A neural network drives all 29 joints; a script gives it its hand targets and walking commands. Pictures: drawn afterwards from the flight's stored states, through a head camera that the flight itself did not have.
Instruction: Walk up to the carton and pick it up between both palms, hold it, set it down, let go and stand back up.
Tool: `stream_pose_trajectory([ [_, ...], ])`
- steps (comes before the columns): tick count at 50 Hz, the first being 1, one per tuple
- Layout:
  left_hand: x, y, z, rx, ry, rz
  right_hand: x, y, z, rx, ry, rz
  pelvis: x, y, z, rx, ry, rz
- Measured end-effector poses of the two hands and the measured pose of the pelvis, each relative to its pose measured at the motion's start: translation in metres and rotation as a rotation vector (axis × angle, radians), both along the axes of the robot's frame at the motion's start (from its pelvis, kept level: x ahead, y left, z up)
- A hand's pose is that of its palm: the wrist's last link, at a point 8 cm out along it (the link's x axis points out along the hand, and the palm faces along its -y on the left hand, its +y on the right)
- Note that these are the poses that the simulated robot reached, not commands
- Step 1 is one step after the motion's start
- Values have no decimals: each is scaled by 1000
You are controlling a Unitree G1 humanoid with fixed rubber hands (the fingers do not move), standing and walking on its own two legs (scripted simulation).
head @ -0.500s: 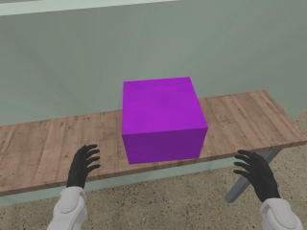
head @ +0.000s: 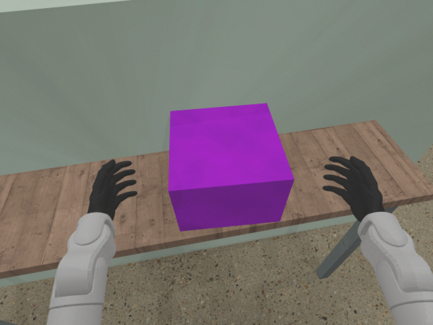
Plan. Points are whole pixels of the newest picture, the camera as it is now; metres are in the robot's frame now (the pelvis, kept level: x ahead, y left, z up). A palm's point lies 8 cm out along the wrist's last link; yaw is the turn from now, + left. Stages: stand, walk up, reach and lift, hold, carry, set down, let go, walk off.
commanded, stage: reach and lift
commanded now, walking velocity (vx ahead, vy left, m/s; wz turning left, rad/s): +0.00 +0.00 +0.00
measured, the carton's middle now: (224, 165) +0.43 +0.04 +0.02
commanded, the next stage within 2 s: none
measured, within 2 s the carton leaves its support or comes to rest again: neither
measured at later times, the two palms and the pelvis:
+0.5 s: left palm (104, 162) +0.34 +0.25 +0.13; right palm (355, 152) +0.39 -0.19 +0.12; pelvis -0.01 -0.01 +0.00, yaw +1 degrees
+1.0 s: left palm (116, 129) +0.41 +0.24 +0.15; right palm (343, 120) +0.46 -0.18 +0.14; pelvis -0.01 +0.00 -0.01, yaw +2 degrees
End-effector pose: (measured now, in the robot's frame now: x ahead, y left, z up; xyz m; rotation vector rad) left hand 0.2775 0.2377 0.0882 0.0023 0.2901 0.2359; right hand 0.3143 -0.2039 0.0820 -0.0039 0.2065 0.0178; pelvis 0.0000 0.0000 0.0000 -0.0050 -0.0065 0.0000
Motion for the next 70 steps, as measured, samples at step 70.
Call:
stream_pose_trajectory([
  [70, 109, 5, -43, 20, 4, 32, 134, 52, -31, -21, 64, 14, -12, -4, -16, -27, 316, 47],
])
